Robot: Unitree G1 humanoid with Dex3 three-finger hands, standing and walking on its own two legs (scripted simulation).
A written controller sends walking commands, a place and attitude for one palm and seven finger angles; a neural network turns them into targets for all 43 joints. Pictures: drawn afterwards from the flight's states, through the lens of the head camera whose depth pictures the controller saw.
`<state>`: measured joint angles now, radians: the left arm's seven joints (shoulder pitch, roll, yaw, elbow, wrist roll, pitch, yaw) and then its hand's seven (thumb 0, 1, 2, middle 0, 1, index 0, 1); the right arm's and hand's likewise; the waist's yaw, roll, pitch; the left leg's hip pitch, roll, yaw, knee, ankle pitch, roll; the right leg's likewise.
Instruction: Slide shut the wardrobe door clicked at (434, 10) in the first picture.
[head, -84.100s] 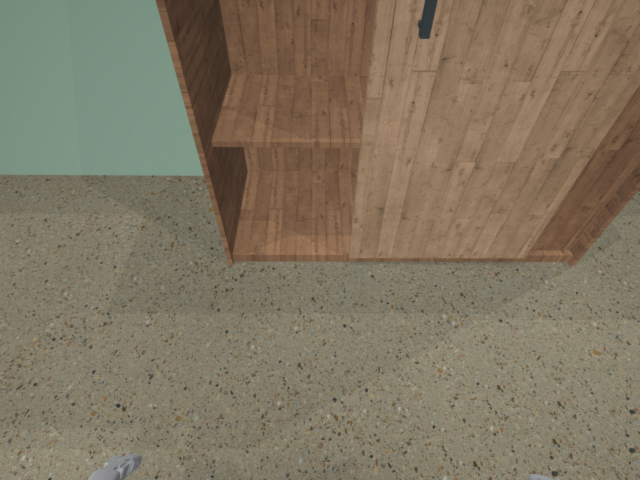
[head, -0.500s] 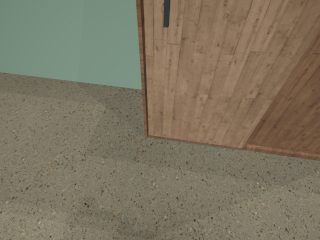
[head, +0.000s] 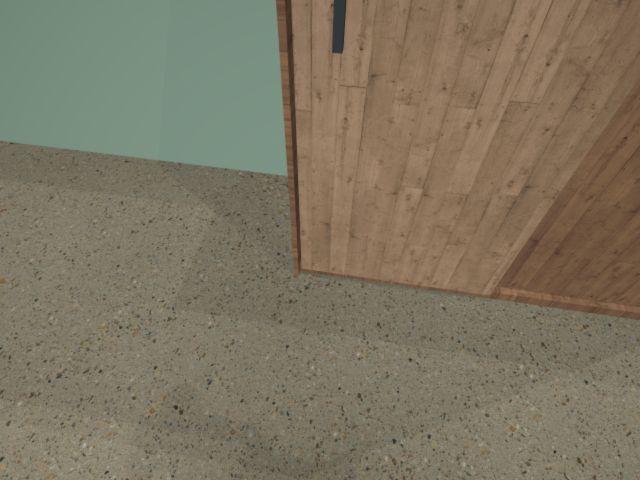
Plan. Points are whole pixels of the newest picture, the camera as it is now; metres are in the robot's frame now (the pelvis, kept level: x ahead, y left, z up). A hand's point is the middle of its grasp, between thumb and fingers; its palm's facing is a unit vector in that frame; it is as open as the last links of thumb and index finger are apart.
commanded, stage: look to check the result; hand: right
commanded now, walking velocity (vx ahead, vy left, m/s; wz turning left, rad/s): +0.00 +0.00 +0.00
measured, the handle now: out of the picture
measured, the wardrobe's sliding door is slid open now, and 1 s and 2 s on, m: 0.01 0.01 0.01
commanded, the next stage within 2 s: stand and wait in 0.32 s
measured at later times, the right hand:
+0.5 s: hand out of the picture +0.10 -0.23 -0.16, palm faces -0.05 +0.94 -0.32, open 7.4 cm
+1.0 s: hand out of the picture +0.11 -0.22 -0.15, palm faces -0.05 +0.94 -0.33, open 7.4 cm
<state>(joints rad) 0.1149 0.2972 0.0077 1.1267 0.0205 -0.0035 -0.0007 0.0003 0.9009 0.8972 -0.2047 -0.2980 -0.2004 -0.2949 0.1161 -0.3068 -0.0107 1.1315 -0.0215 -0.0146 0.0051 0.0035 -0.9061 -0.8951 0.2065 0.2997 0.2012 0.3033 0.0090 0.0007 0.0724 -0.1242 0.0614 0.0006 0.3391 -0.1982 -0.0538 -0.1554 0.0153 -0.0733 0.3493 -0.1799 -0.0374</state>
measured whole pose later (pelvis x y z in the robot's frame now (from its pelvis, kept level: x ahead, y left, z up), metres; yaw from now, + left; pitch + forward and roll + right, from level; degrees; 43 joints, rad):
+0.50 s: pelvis +0.01 +0.02 +0.00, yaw +0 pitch -1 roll +0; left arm 0.06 0.34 0.00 1.12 0.02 -0.01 -0.01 0.00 0.90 0.90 -0.21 -0.30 -0.20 -0.29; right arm 0.08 -0.34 0.00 1.12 -0.02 -0.02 0.01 0.00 -0.90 -0.90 0.21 0.30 0.20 0.30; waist 0.01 0.00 0.06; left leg -0.09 0.04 0.01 0.30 -0.20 -0.03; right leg -0.12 0.00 -0.06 0.30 -0.17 -0.01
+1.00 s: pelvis +0.02 +0.03 +0.00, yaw +0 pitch -1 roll +0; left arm 0.08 0.33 0.00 1.13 0.02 0.00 0.00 0.00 0.90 0.90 -0.21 -0.30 -0.20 -0.30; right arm 0.09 -0.34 0.00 1.12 -0.02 -0.02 0.01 0.00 -0.90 -0.89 0.21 0.30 0.20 0.30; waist 0.01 0.00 0.06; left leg -0.06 0.02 0.01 0.28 -0.20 -0.01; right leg -0.09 -0.03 -0.06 0.29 -0.18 0.01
